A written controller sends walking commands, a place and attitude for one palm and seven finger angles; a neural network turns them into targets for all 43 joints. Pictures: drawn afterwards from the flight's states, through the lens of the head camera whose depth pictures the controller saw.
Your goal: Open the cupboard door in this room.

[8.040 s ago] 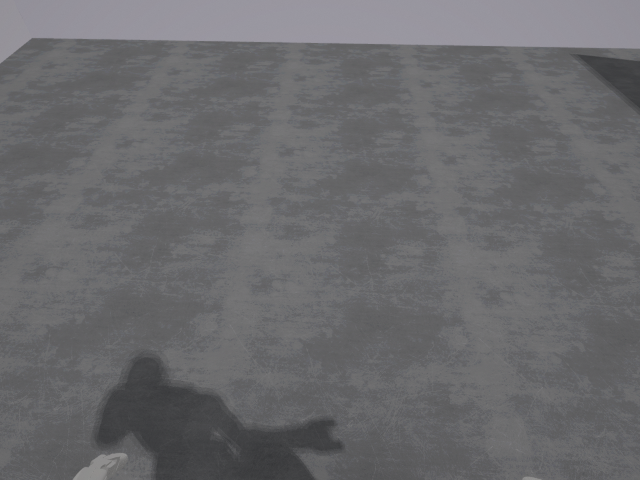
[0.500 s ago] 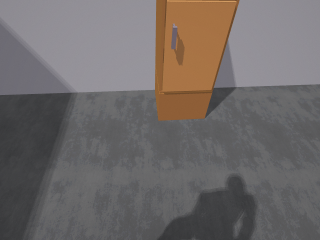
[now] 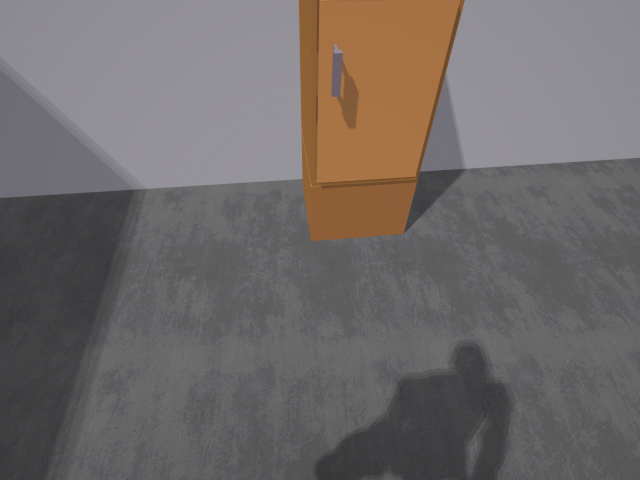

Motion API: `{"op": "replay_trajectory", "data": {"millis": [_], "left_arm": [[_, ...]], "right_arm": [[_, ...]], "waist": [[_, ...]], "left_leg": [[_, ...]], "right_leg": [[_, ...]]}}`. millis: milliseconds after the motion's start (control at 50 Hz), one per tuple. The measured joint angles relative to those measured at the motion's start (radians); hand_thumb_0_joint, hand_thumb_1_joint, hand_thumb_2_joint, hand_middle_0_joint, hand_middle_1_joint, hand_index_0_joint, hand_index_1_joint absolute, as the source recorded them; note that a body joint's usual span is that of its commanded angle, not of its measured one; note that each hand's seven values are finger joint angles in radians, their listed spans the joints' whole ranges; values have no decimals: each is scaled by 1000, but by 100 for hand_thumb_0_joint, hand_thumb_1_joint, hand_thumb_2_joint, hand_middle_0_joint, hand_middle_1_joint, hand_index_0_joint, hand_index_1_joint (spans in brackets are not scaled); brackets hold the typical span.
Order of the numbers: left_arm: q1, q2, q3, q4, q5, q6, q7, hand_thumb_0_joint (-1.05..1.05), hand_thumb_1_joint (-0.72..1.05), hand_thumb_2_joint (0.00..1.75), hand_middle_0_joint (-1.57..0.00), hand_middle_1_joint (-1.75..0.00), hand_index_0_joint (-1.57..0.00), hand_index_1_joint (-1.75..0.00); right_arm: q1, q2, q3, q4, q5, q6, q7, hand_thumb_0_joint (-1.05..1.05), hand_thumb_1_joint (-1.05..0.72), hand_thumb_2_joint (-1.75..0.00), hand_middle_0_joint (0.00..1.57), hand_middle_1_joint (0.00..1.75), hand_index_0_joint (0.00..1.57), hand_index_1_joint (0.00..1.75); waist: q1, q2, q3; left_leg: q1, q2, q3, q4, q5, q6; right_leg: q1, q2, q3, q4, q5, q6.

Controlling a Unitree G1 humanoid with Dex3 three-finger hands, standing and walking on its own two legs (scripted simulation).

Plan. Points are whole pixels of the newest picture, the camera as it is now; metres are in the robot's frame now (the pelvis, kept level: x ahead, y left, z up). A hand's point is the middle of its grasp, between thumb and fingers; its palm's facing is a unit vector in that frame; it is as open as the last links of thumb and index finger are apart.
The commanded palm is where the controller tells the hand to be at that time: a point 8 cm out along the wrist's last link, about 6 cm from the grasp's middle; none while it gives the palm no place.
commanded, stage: look at it before walking up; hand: left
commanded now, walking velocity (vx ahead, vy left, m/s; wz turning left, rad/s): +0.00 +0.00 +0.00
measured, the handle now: (335, 70) +1.13 +0.03 -0.01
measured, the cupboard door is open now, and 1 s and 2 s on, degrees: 0 0 0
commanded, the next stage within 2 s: walk to a spot facing it in 0.30 s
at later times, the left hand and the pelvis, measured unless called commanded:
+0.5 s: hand out of the picture -0.03 +0.15 -0.18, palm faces +0.05 -0.98 -0.17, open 7.4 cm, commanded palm none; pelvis -0.01 -0.01 +0.00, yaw -1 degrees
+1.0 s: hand out of the picture +0.06 +0.12 -0.16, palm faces -0.14 -0.95 -0.29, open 7.4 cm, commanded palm none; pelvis -0.02 -0.07 +0.00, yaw -15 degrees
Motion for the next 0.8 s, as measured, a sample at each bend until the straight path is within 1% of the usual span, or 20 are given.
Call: {"op": "replay_trajectory", "data": {"millis": [420, 480, 540, 660, 700, 740, 760, 780, 800], "left_arm": [[5, -5, -1, -1, 2, -3, -6, 0, 91, 90, -20, -30, -19, -30], [6, -6, 3, -5, 3, 1, -7, 0, 91, 90, -20, -30, -19, -30], [2, -6, 16, -14, 5, 16, -13, 0, 91, 90, -20, -30, -19, -30], [-15, 17, 52, -60, 14, 53, -32, 0, 90, 90, -20, -30, -20, -30], [-24, 30, 66, -82, 18, 64, -37, 0, 91, 90, -20, -30, -20, -30], [-32, 39, 77, -102, 20, 71, -40, 1, 91, 90, -20, -30, -19, -30], [-35, 42, 81, -113, 20, 71, -42, 1, 91, 90, -20, -30, -19, -30], [-36, 45, 84, -126, 20, 67, -44, 1, 91, 90, -20, -30, -19, -30], [-35, 49, 85, -140, 20, 58, -47, 1, 91, 90, -20, -30, -19, -30]], "right_arm": [[-14, -21, -6, -11, 0, 2, 2, 0, -90, -90, 20, 30, 20, 30], [-22, -23, -10, -15, -1, 7, 0, 0, -90, -90, 20, 30, 20, 30], [-40, -24, -20, -30, -3, 19, -4, 0, -90, -90, 20, 30, 20, 30], [-73, -33, -47, -87, -7, 38, -6, 0, -91, -90, 20, 30, 20, 30], [-78, -38, -55, -101, -10, 37, -6, 0, -91, -90, 20, 30, 21, 30], [-83, -48, -63, -110, -14, 37, -5, 0, -90, -90, 20, 30, 21, 30], [-85, -55, -66, -114, -17, 37, -3, 0, -90, -90, 20, 30, 21, 30], [-88, -63, -69, -118, -19, 39, -1, 0, -90, -90, 20, 30, 21, 30], [-89, -72, -72, -123, -19, 42, 1, 0, -90, -90, 20, 30, 21, 30]], "waist": [[4, 0, 9], [10, 2, 11], [14, 2, 23], [12, -10, 51], [14, -13, 62], [14, -3, 67], [14, 7, 69], [15, 19, 69], [17, 29, 66]], "left_leg": [[-6, 12, -7, -4, 15, -12], [-16, 17, 0, 7, 13, -15], [-40, 28, 20, 47, -6, -17], [-97, 46, 74, 144, -53, -21], [-103, 52, 95, 172, -68, -24], [-101, 65, 111, 191, -82, -32], [-100, 75, 117, 201, -89, -40], [-103, 87, 123, 218, -98, -49], [-113, 102, 126, 248, -114, -59]], "right_leg": [[-3, 12, -9, -7, 11, -16], [-16, 17, -1, 2, 12, -19], [-51, 25, 20, 39, 5, -23], [-154, 39, 74, 171, -33, -33], [-198, 37, 71, 296, -106, -28], [-222, 38, 55, 400, -185, -23], [-218, 39, 43, 412, -205, -22], [-205, 40, 31, 392, -199, -22], [-181, 42, 21, 332, -148, -22]]}}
